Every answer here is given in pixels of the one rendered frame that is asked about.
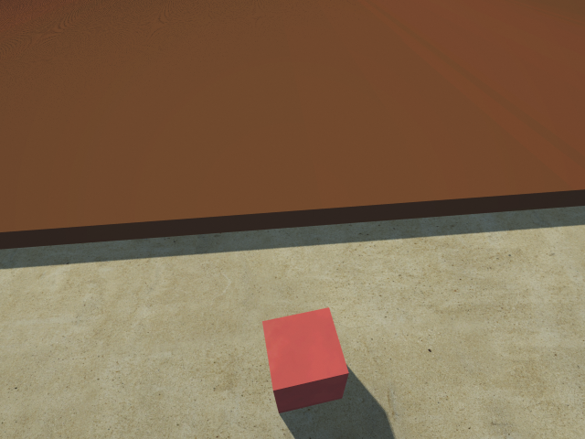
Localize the carton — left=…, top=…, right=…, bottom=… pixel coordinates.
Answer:
left=262, top=307, right=349, bottom=413

